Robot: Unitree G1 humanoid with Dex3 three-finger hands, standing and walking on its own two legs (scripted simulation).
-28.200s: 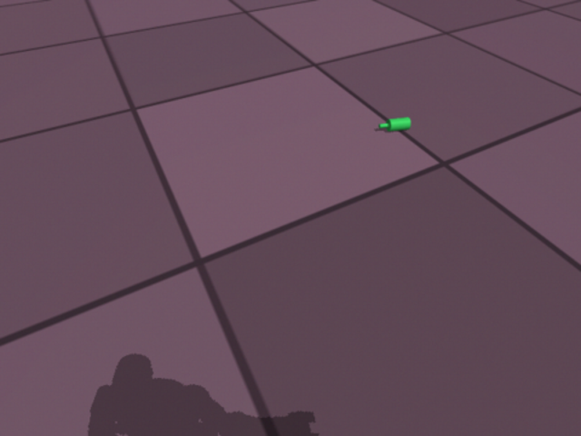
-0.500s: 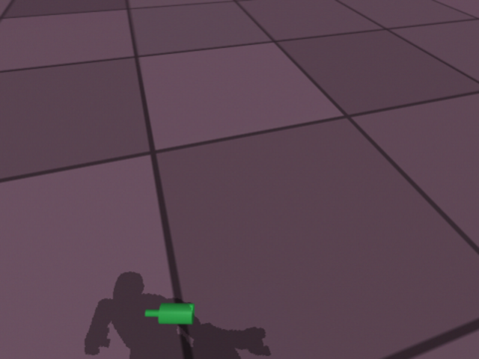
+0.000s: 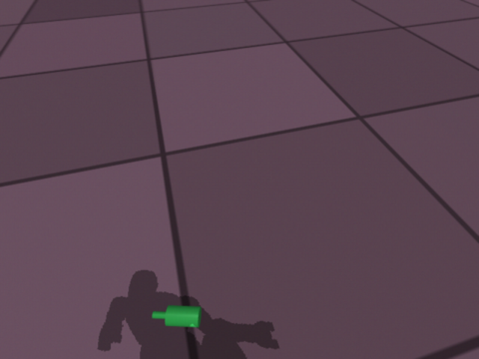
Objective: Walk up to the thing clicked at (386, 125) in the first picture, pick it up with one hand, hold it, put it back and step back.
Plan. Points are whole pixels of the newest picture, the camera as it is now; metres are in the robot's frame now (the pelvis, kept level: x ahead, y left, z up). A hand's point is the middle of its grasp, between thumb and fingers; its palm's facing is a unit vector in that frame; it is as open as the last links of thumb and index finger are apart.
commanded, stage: walk up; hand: left
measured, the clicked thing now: (176, 315) +0.44 +0.28 -0.74
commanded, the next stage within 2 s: none
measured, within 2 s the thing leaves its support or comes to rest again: neither
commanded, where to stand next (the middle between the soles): +0.05 +0.01 m, yaw -1 degrees
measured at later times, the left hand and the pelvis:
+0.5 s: hand out of the picture +0.08 +0.26 -0.15, palm faces +0.02 -0.94 -0.35, open 7.3 cm; pelvis +0.00 +0.00 +0.00, yaw +1 degrees
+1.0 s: hand out of the picture +0.06 +0.37 -0.19, palm faces +0.04 -0.92 -0.40, open 7.3 cm; pelvis +0.04 +0.07 -0.02, yaw +4 degrees
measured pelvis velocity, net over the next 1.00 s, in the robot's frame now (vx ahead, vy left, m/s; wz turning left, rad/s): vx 0.04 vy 0.07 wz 0.07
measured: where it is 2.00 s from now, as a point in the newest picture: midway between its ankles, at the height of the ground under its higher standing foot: outside the picture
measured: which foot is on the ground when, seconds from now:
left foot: down 0.00-0.64, up 0.66-0.86, down 0.88-1.00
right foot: down 0.00-0.90, up 0.92-1.00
